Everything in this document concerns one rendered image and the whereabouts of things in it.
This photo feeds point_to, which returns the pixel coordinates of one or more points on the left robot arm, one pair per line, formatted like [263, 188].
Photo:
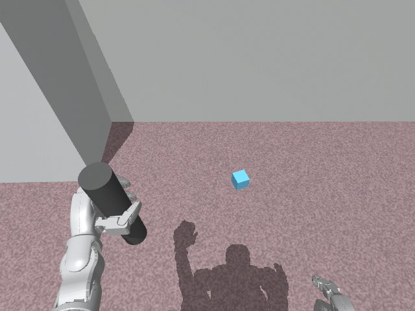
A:
[81, 269]

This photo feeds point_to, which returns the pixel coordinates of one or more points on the right robot hand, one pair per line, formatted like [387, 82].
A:
[338, 301]

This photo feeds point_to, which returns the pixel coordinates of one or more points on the left robot hand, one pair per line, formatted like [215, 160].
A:
[86, 218]

